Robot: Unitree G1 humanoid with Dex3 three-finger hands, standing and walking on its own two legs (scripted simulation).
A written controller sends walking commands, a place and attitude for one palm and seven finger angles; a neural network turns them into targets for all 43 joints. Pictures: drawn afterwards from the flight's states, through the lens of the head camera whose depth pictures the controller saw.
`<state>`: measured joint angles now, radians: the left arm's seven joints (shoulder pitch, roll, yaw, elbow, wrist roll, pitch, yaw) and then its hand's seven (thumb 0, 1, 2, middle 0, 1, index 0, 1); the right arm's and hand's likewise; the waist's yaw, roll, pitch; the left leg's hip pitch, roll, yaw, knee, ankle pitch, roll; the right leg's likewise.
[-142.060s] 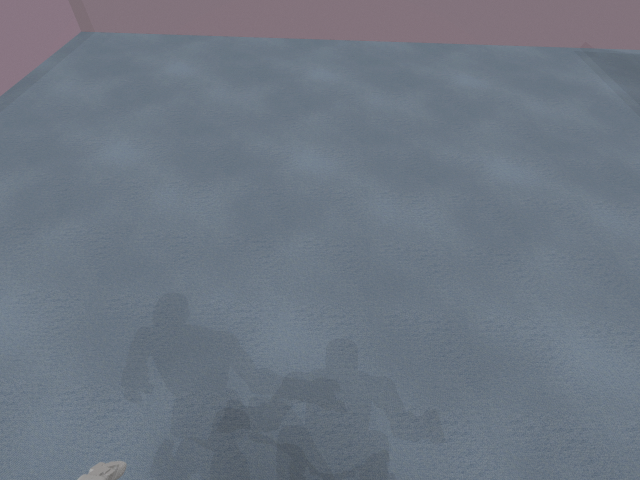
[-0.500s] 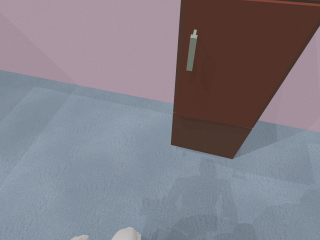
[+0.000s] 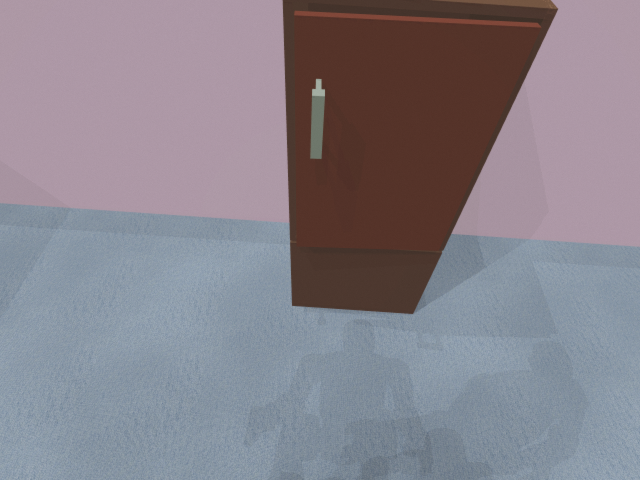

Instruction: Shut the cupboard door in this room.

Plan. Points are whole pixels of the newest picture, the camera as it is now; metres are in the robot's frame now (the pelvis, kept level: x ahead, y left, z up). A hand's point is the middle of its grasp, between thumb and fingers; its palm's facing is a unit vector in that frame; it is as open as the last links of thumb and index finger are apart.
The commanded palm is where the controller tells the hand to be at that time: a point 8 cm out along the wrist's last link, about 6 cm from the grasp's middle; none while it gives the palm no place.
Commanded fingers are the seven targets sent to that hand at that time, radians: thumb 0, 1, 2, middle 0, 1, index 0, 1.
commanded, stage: take the last steps up to it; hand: left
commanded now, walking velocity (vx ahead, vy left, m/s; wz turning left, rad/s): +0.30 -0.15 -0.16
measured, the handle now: (317, 119) +0.71 +0.03 +0.05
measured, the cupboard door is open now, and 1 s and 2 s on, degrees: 3 3 3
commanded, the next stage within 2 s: come to a stop and stand still in 0.58 s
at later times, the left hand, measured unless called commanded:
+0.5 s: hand out of the picture +0.11 +0.10 -0.20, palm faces +0.02 -0.99 -0.13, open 7.4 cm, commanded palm none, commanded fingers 0.00 0.90 0.90 -0.20 -0.30 -0.20 -0.30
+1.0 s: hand (291, 351) +0.35 +0.06 -0.18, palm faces -0.02 -0.97 -0.23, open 7.3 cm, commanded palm none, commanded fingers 0.00 0.90 0.90 -0.20 -0.30 -0.20 -0.30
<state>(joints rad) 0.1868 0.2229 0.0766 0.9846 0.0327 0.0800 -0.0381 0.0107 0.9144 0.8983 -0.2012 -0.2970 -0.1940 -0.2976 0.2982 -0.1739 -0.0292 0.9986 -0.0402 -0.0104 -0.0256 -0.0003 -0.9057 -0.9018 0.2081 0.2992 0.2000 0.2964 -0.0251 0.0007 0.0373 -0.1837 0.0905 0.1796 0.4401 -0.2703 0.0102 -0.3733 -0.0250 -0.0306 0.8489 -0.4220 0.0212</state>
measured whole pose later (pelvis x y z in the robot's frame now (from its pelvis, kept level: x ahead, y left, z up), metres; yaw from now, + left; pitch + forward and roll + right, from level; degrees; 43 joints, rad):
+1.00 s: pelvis +0.27 -0.12 -0.01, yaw -1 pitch +0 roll +1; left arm 0.14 0.16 0.03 1.01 0.03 0.01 0.03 0.01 0.92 0.90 -0.20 -0.30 -0.20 -0.30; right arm 0.21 -0.20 -0.06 1.05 0.00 0.06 -0.02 0.00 -0.92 -0.90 0.20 0.30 0.19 0.30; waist -0.01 0.02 0.11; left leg -0.35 0.00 0.03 0.98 -0.56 -0.04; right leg -0.35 -0.07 -0.05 0.58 -0.22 0.00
